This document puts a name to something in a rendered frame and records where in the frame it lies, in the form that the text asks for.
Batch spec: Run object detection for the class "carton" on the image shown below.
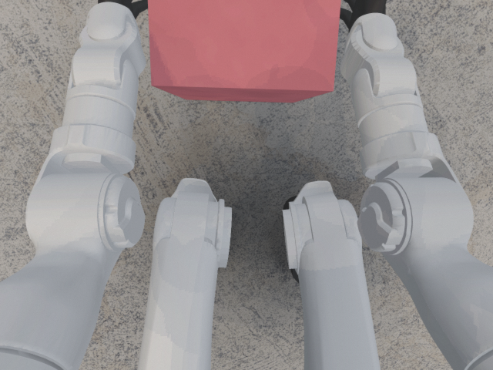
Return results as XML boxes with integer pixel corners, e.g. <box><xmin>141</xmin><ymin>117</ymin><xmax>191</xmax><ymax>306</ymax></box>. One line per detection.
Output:
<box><xmin>148</xmin><ymin>0</ymin><xmax>341</xmax><ymax>103</ymax></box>

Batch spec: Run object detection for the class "right robot thigh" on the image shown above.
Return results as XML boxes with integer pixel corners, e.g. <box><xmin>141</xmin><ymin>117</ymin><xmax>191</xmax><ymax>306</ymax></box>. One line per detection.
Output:
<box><xmin>283</xmin><ymin>193</ymin><xmax>381</xmax><ymax>370</ymax></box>

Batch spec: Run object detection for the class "robot right hand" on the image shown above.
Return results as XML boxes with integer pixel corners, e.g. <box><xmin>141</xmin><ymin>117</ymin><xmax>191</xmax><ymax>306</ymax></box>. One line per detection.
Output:
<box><xmin>340</xmin><ymin>0</ymin><xmax>387</xmax><ymax>32</ymax></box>

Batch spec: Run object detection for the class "left robot thigh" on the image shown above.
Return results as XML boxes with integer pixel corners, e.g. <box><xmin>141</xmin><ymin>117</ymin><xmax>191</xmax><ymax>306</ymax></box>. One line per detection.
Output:
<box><xmin>137</xmin><ymin>191</ymin><xmax>232</xmax><ymax>370</ymax></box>

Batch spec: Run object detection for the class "robot left hand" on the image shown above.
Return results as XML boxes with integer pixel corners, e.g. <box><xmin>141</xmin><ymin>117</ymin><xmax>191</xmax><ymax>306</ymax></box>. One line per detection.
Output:
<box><xmin>98</xmin><ymin>0</ymin><xmax>148</xmax><ymax>19</ymax></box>

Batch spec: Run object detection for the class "robot right forearm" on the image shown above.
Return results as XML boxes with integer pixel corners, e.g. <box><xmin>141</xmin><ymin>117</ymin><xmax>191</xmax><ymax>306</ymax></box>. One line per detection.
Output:
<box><xmin>340</xmin><ymin>13</ymin><xmax>474</xmax><ymax>229</ymax></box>

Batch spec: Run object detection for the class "robot left forearm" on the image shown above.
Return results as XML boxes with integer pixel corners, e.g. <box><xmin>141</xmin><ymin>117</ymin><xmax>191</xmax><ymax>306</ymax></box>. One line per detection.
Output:
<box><xmin>25</xmin><ymin>2</ymin><xmax>146</xmax><ymax>241</ymax></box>

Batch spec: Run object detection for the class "robot thigh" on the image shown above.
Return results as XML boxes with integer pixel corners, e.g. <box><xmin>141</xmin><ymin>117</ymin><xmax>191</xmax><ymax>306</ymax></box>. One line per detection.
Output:
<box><xmin>137</xmin><ymin>191</ymin><xmax>232</xmax><ymax>370</ymax></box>
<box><xmin>283</xmin><ymin>193</ymin><xmax>381</xmax><ymax>370</ymax></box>

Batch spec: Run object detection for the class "robot right upper arm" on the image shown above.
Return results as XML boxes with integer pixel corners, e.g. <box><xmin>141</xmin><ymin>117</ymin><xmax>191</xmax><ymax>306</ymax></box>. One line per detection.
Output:
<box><xmin>357</xmin><ymin>177</ymin><xmax>493</xmax><ymax>370</ymax></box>

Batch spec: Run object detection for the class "robot left upper arm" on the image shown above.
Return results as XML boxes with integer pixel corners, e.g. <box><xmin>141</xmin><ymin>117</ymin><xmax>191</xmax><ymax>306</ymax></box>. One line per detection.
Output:
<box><xmin>0</xmin><ymin>172</ymin><xmax>145</xmax><ymax>370</ymax></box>

